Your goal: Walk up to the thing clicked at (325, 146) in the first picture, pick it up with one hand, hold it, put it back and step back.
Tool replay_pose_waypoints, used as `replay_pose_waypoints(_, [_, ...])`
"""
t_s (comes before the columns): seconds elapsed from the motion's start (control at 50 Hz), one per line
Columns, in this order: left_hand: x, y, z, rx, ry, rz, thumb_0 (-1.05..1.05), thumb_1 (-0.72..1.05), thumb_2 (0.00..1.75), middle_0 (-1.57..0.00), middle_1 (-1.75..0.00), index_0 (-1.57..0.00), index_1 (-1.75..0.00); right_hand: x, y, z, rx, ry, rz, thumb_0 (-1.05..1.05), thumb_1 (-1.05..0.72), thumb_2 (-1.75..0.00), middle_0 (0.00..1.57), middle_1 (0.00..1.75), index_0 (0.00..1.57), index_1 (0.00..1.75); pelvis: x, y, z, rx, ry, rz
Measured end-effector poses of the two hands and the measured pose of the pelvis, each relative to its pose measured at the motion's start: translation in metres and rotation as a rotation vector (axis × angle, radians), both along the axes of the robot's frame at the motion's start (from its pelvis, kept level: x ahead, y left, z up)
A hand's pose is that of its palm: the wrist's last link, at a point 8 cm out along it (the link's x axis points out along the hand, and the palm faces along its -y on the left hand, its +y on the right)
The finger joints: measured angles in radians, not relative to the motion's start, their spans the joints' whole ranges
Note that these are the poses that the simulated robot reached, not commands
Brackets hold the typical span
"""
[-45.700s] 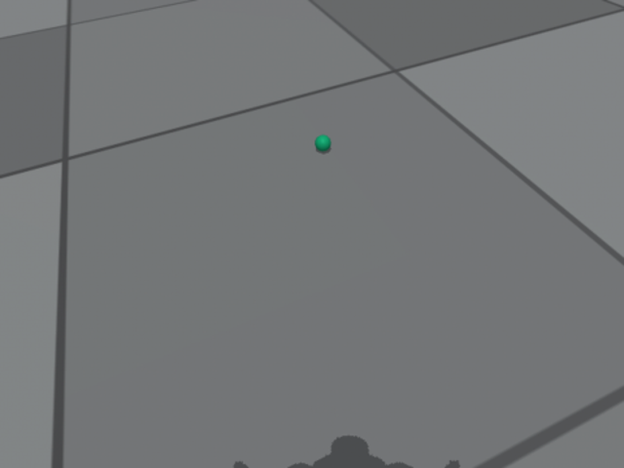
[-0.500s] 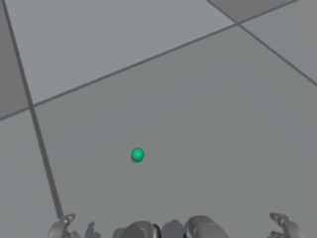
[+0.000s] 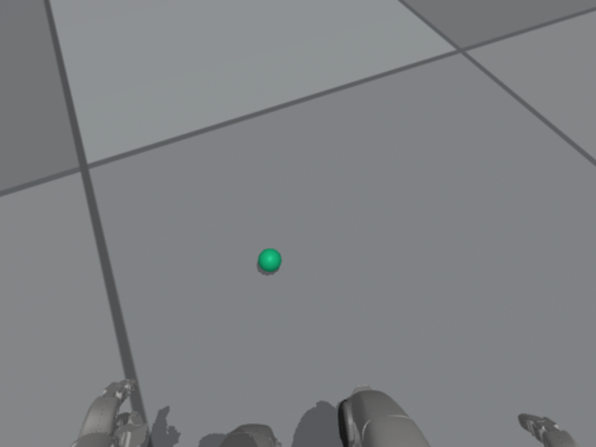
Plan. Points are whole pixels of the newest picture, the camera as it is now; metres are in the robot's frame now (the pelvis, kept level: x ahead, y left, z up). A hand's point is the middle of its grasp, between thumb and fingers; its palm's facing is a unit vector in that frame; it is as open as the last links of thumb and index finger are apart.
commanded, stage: step back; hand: left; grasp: from above
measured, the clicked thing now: (269, 260) +0.69 +0.13 -0.72
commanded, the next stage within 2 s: none
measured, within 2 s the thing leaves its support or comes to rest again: neither
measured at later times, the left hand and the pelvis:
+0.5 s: hand out of the picture -0.04 +0.22 -0.12, palm faces -0.05 -0.92 -0.40, open 7.3 cm; pelvis -0.14 -0.04 +0.01, yaw -3 degrees
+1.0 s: hand out of the picture -0.23 +0.21 -0.16, palm faces -0.04 -0.93 -0.37, open 7.3 cm; pelvis -0.32 -0.06 +0.00, yaw -4 degrees
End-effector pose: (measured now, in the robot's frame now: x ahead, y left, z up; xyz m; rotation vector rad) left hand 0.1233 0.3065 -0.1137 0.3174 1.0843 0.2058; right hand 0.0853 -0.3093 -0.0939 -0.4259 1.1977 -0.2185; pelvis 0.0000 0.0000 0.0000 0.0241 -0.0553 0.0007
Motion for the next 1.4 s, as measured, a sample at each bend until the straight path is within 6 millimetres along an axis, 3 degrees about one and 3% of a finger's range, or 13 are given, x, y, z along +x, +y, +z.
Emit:
replay_pose_waypoints(0.08, [-0.029,0.001,0.005,-0.023,0.036,0.022,0.0,0.91,0.9,-0.2,-0.3,-0.2,-0.3,-0.025,0.008,0.015,0.003,0.002,0.001,0.01,-0.9,-0.9,0.2,0.3,0.2,0.3,-0.015,0.0,0.012,-0.057,0.013,0.014])
replay_pose_waypoints(0.18, [-0.068,0.003,0.005,-0.01,0.068,0.023,0.0,0.91,0.9,-0.2,-0.3,-0.2,-0.3,-0.036,0.003,0.02,-0.005,-0.053,0.001,0.01,-0.9,-0.9,0.2,0.3,0.2,0.3,-0.041,-0.004,0.013,-0.055,0.026,-0.021])
replay_pose_waypoints(0.34, [-0.123,-0.018,0.0,0.049,0.125,-0.028,0.0,0.91,0.9,-0.2,-0.3,-0.2,-0.3,-0.064,-0.031,-0.004,0.018,-0.152,-0.013,0.01,-0.9,-0.9,0.2,0.3,0.2,0.3,-0.096,-0.025,-0.006,-0.042,0.006,-0.076])
replay_pose_waypoints(0.44, [-0.158,-0.037,0.019,0.045,0.107,-0.031,0.0,0.91,0.9,-0.2,-0.3,-0.21,-0.3,-0.103,-0.041,-0.01,0.05,-0.117,-0.057,0.01,-0.9,-0.9,0.2,0.3,0.2,0.3,-0.122,-0.035,0.002,-0.001,0.008,-0.068])
replay_pose_waypoints(0.54, [-0.172,-0.04,0.031,0.063,0.056,-0.03,0.0,0.9,0.9,-0.21,-0.3,-0.21,-0.3,-0.149,-0.042,-0.011,0.053,-0.066,-0.05,0.01,-0.9,-0.9,0.2,0.3,0.2,0.3,-0.149,-0.035,0.008,0.012,0.035,-0.047])
replay_pose_waypoints(0.62, [-0.178,-0.035,0.029,0.071,-0.021,-0.036,0.0,0.9,0.9,-0.21,-0.3,-0.21,-0.3,-0.186,-0.037,-0.016,0.036,-0.016,-0.025,0.01,-0.91,-0.9,0.2,0.3,0.2,0.3,-0.178,-0.034,0.002,-0.011,0.035,-0.006])
replay_pose_waypoints(0.7, [-0.194,-0.027,0.012,0.043,-0.079,-0.023,0.0,0.9,0.9,-0.2,-0.3,-0.21,-0.3,-0.22,-0.026,-0.017,0.019,0.006,0.002,0.01,-0.91,-0.9,0.2,0.3,0.2,0.3,-0.213,-0.031,-0.008,0.014,0.0,0.017])
replay_pose_waypoints(0.8, [-0.24,-0.036,0.007,-0.009,-0.019,0.0,0.0,0.91,0.9,-0.2,-0.3,-0.2,-0.3,-0.256,-0.025,0.002,0.011,-0.007,0.011,0.01,-0.9,-0.9,0.2,0.3,0.2,0.3,-0.244,-0.034,0.004,-0.041,-0.006,0.016])
replay_pose_waypoints(0.94, [-0.324,-0.044,0.001,-0.004,0.091,0.012,0.0,0.91,0.9,-0.2,-0.3,-0.2,-0.3,-0.271,-0.051,0.022,-0.027,-0.103,0.027,0.01,-0.9,-0.9,0.21,0.3,0.2,0.3,-0.291,-0.052,0.008,-0.045,0.031,-0.033])
replay_pose_waypoints(1.06, [-0.392,-0.064,-0.007,0.046,0.169,-0.006,0.0,0.91,0.9,-0.2,-0.3,-0.2,-0.3,-0.294,-0.088,0.006,-0.018,-0.185,0.037,0.01,-0.9,-0.9,0.2,0.3,0.2,0.3,-0.345,-0.078,-0.01,-0.033,0.02,-0.08])
replay_pose_waypoints(1.18, [-0.459,-0.09,0.017,0.058,0.176,0.029,0.0,0.91,0.9,-0.2,-0.3,-0.21,-0.3,-0.349,-0.103,-0.007,0.036,-0.129,-0.014,0.01,-0.91,-0.9,0.2,0.3,0.2,0.3,-0.381,-0.095,0.001,0.015,0.014,-0.062])
replay_pose_waypoints(1.28, [-0.482,-0.092,0.031,0.092,0.135,0.035,0.0,0.9,0.9,-0.21,-0.3,-0.21,-0.3,-0.401,-0.103,-0.017,0.065,-0.06,-0.009,0.01,-0.91,-0.9,0.2,0.3,0.2,0.3,-0.408,-0.099,0.006,0.013,0.033,-0.024])
replay_pose_waypoints(1.4, [-0.499,-0.078,0.027,0.096,0.016,0.07,0.0,0.9,0.9,-0.21,-0.3,-0.21,-0.3,-0.45,-0.091,-0.03,0.075,0.042,0.035,0.01,-0.91,-0.9,0.2,0.3,0.2,0.3,-0.438,-0.098,-0.003,-0.015,0.019,0.056])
